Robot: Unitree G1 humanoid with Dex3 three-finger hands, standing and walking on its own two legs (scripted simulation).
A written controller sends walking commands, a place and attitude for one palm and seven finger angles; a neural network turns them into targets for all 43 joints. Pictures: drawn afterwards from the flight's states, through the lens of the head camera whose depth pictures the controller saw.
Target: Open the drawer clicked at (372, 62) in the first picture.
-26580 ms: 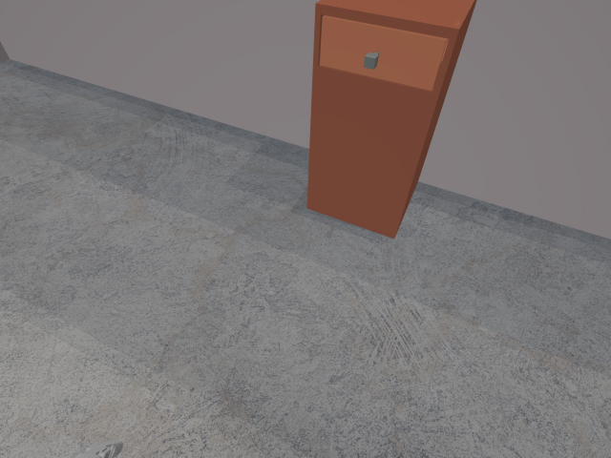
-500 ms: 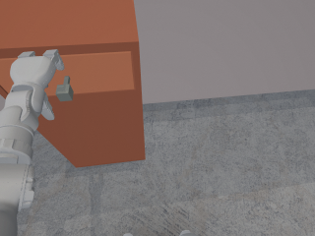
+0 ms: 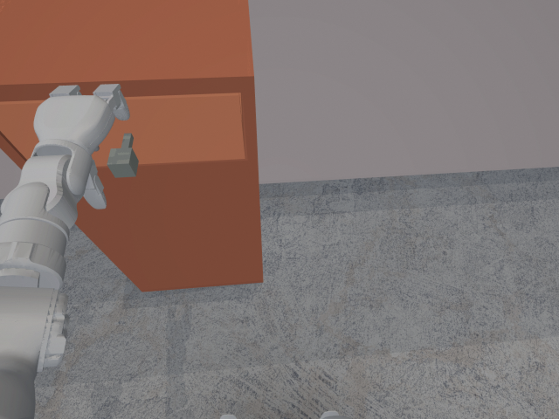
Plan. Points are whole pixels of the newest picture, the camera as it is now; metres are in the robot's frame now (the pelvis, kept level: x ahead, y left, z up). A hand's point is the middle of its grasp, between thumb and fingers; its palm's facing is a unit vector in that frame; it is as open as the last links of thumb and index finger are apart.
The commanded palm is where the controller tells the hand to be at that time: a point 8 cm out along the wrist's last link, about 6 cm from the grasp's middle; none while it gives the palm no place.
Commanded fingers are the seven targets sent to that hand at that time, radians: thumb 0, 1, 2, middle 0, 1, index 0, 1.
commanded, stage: re-aim the fingers above the handle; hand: left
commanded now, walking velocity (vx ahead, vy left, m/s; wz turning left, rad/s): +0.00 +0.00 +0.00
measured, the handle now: (125, 153) +0.52 +0.25 +0.03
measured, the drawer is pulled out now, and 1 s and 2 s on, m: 0.00 0.00 0.00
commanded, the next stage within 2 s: lower the fingers behind the handle in 1.88 s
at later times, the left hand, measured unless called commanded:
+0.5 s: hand (89, 151) +0.47 +0.27 +0.09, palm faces -0.05 +0.00 -1.00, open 13.8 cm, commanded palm +0.46 +0.27 +0.15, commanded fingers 0.00 -0.50 0.30 -0.30 -1.20 -0.30 -1.20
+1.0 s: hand (85, 155) +0.47 +0.28 +0.09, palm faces -0.01 -0.02 -1.00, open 13.8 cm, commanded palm +0.44 +0.28 +0.15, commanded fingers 0.00 -0.50 0.30 -0.30 -1.20 -0.30 -1.20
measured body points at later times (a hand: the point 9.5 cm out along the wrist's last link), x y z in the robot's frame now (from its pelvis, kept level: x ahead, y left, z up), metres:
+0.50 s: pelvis +0.00 +0.00 +0.00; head +0.08 -0.01 +0.45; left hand +0.47 +0.27 +0.14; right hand +0.01 -0.29 -0.12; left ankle -0.02 +0.10 -0.71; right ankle -0.01 -0.12 -0.71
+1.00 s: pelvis +0.00 +0.01 +0.00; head +0.07 +0.01 +0.45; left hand +0.46 +0.27 +0.14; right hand +0.03 -0.26 -0.13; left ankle -0.02 +0.10 -0.71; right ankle -0.01 -0.12 -0.71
